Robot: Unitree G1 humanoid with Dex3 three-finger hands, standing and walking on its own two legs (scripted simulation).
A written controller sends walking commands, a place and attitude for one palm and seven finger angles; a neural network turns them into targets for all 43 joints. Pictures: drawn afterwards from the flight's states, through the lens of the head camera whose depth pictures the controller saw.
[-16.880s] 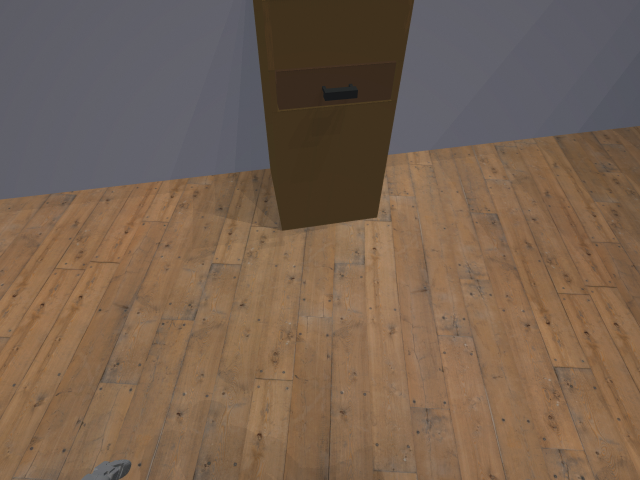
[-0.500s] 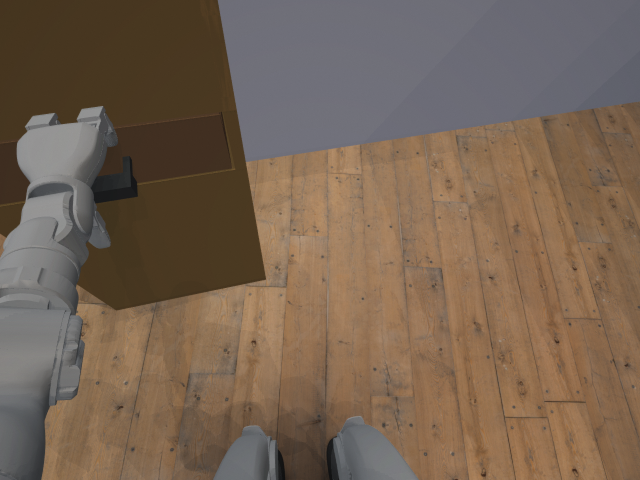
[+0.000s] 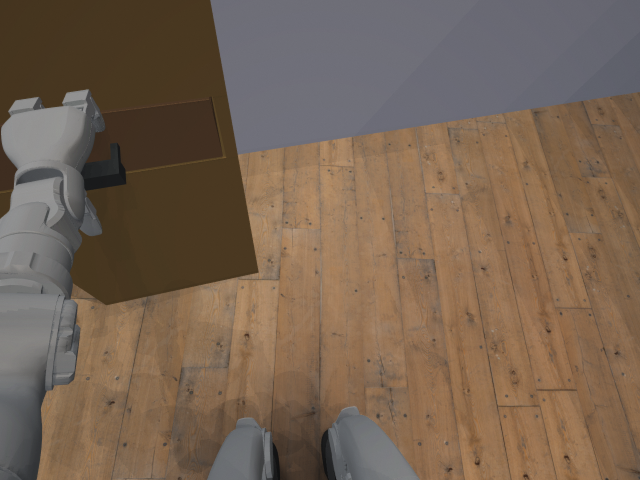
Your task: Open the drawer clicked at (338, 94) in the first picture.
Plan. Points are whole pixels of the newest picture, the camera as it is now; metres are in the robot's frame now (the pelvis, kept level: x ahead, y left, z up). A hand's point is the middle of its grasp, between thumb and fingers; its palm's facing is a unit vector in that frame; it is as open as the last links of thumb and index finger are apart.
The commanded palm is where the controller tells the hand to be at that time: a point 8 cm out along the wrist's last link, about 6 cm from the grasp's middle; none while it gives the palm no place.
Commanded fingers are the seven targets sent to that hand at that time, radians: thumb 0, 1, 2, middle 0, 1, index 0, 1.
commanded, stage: lower the fingers behind the handle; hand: left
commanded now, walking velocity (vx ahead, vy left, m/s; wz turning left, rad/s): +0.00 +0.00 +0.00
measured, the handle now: (82, 165) +0.57 +0.28 -0.04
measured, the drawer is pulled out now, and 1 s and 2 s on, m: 0.00 0.00 0.00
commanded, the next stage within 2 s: lift the fingers back up to retry in 1.44 s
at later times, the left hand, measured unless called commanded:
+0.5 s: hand (79, 168) +0.52 +0.26 +0.01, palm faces +0.00 +0.01 -1.00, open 13.7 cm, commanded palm +0.53 +0.26 +0.01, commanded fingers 0.00 -0.50 0.30 -0.30 -1.20 -0.30 -1.20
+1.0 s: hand (85, 197) +0.51 +0.27 -0.05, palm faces -0.09 +0.03 -1.00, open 13.8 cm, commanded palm +0.52 +0.26 -0.02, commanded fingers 0.00 -0.50 0.30 -0.30 -1.20 -0.30 -1.20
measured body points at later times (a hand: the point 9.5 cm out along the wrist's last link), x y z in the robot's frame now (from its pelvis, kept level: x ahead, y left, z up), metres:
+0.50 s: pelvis -0.04 +0.00 -0.04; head +0.12 +0.02 +0.38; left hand +0.52 +0.25 +0.06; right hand -0.02 -0.28 -0.15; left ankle +0.03 +0.08 -0.66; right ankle +0.03 -0.11 -0.66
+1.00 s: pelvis -0.05 +0.00 -0.08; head +0.13 +0.02 +0.33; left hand +0.51 +0.27 +0.01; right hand -0.05 -0.27 -0.19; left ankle +0.03 +0.08 -0.66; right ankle +0.03 -0.11 -0.66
